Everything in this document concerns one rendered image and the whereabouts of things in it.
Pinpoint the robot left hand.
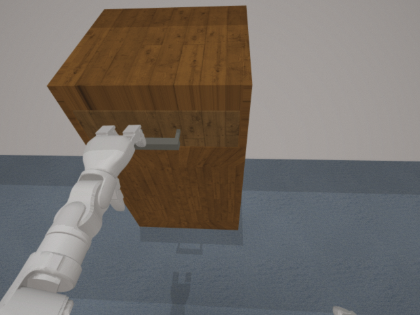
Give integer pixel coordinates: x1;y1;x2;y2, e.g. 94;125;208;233
83;125;146;211

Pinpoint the handle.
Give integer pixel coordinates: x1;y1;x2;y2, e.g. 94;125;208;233
134;129;180;150

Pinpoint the cabinet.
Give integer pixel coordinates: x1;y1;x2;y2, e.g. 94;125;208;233
47;5;252;230

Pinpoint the left robot forearm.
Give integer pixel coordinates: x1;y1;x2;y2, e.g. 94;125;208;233
0;169;117;315

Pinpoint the drawer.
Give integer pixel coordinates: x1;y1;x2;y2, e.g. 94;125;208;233
73;110;240;147

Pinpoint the left robot upper arm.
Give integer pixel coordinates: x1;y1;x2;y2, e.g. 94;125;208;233
1;285;74;315

